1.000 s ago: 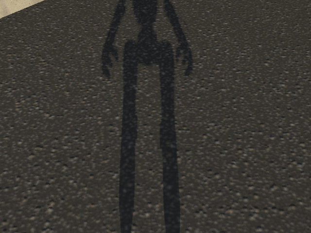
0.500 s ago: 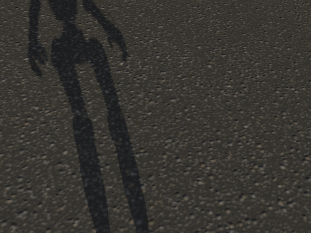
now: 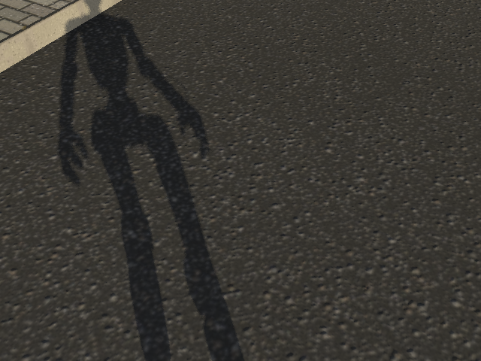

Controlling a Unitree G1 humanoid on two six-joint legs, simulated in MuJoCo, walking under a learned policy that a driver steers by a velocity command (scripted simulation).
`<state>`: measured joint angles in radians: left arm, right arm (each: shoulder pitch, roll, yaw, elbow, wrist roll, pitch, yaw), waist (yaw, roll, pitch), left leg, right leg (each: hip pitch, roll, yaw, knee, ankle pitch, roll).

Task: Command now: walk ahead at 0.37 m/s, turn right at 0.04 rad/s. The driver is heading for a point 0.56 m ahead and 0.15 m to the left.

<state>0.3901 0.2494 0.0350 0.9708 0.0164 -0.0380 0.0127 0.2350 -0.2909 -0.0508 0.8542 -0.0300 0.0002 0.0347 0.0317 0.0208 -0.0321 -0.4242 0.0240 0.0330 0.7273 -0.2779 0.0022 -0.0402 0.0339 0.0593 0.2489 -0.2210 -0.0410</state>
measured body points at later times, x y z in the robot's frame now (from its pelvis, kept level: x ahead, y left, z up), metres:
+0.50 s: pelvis +0.21 +0.03 -0.01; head +0.24 +0.03 +0.44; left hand +0.39 +0.26 -0.13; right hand +0.14 -0.21 -0.15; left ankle +0.07 +0.12 -0.75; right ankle +0.37 -0.08 -0.71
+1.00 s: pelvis +0.45 +0.01 -0.01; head +0.49 +0.02 +0.44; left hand +0.38 +0.25 -0.15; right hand +0.63 -0.19 -0.14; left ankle +0.57 +0.15 -0.71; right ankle +0.40 -0.07 -0.75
